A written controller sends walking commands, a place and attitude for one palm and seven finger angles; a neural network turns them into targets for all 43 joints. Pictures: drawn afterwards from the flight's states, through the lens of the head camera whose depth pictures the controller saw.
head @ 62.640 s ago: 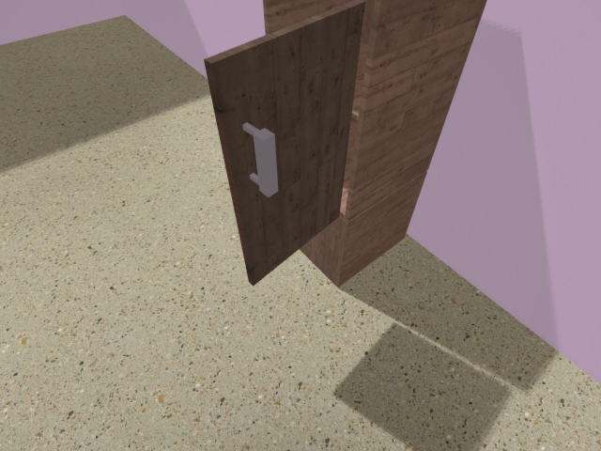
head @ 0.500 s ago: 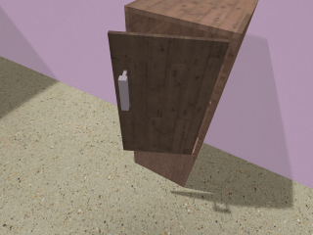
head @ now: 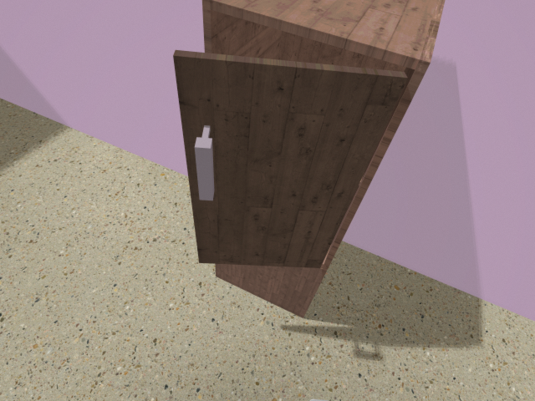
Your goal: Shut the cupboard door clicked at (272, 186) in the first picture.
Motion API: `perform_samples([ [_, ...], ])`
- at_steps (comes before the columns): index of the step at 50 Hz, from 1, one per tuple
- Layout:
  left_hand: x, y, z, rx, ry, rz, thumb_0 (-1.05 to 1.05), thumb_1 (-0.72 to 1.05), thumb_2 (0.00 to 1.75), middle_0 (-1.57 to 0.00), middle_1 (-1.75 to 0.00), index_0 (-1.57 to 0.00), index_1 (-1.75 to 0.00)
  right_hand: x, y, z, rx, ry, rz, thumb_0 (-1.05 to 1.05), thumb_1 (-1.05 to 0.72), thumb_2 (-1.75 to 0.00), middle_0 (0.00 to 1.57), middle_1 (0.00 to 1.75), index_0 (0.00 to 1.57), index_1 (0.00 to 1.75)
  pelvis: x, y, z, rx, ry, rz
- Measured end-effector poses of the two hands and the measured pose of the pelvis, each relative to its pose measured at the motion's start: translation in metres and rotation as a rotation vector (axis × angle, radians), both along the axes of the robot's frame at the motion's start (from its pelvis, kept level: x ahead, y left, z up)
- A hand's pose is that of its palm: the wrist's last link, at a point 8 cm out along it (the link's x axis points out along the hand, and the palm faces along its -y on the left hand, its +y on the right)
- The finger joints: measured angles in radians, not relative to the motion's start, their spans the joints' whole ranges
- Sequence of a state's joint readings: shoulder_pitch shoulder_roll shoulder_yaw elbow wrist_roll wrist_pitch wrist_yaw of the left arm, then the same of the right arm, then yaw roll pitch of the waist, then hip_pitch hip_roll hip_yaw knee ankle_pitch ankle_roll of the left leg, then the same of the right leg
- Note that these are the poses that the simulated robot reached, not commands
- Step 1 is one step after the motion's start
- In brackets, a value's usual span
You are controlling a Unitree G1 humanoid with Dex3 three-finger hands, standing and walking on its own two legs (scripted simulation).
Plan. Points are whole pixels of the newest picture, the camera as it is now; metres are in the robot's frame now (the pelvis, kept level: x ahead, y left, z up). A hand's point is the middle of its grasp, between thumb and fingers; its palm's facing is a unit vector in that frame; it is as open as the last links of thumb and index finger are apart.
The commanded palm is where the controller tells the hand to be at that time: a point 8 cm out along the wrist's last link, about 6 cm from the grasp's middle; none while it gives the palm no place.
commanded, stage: shuffle to correct the standing spot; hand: left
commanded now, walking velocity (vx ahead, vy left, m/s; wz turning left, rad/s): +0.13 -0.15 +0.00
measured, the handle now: (206, 163) +0.49 +0.14 +0.06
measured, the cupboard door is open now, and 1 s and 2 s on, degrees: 25 25 25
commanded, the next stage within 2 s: come to a stop and stand still in 0.20 s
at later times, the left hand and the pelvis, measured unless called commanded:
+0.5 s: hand (225, 336) +0.26 +0.08 -0.18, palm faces -0.07 -0.99 -0.14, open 7.4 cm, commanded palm none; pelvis +0.11 -0.06 -0.01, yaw +1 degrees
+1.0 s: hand out of the picture +0.07 +0.20 -0.18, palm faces +0.08 -0.97 -0.22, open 7.4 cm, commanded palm none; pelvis +0.09 -0.01 +0.01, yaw +0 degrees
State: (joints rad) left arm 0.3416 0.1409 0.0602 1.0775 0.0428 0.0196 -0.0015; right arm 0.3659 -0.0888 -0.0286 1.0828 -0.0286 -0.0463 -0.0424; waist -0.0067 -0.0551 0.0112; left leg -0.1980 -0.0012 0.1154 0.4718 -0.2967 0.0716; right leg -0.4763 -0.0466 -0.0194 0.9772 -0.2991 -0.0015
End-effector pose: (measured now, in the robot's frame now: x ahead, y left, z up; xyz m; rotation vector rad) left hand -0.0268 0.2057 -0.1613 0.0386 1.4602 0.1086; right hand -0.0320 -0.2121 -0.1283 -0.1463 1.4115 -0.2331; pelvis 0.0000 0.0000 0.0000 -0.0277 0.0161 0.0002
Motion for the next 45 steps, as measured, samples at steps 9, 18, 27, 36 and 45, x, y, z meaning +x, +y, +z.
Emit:
perform_samples([
  [9, 0.15, 0.024, 0.017, 0.086, -0.203, -0.103, 0.02, 0.93, 0.9, -0.19, -0.29, -0.2, -0.3, -0.032, 0.023, 0.013, 0.051, 0.184, -0.097, 0.0, -0.9, -0.9, 0.2, 0.3, 0.21, 0.3, 0.042, -0.009, 0.008, -0.013, 0.012, -0.002],
  [18, 0.28, -0.039, 0.016, 0.051, -0.359, -0.206, 0.01, 0.91, 0.9, -0.19, -0.29, -0.19, -0.3, -0.027, -0.007, 0.004, 0.072, 0.327, -0.186, 0.0, -0.9, -0.9, 0.2, 0.3, 0.21, 0.3, 0.094, -0.043, -0.009, 0.007, 0.012, -0.003],
  [27, 0.272, -0.073, 0.011, 0.043, -0.334, -0.135, 0.01, 0.91, 0.9, -0.2, -0.29, -0.2, -0.3, 0.096, -0.071, -0.022, 0.01, 0.134, -0.086, 0.0, -0.91, -0.9, 0.2, 0.3, 0.2, 0.3, 0.115, -0.056, -0.012, 0.011, -0.015, 0.022],
  [36, 0.218, -0.006, 0.001, 0.116, -0.277, -0.025, -0.02, 0.92, 0.9, -0.2, -0.3, -0.21, -0.3, 0.229, -0.063, -0.011, -0.045, -0.22, 0.092, 0.0, -0.91, -0.9, 0.19, 0.3, 0.2, 0.3, 0.102, -0.032, -0.018, 0.003, -0.027, 0.024],
  [45, 0.135, 0.042, 0.009, 0.146, -0.118, 0.035, 0.0, 0.91, 0.9, -0.2, -0.29, -0.2, -0.3, 0.238, -0.017, 0.013, -0.024, -0.275, 0.182, 0.0, -0.9, -0.9, 0.2, 0.3, 0.2, 0.3, 0.093, -0.01, -0.001, -0.008, -0.026, 0.015],
])
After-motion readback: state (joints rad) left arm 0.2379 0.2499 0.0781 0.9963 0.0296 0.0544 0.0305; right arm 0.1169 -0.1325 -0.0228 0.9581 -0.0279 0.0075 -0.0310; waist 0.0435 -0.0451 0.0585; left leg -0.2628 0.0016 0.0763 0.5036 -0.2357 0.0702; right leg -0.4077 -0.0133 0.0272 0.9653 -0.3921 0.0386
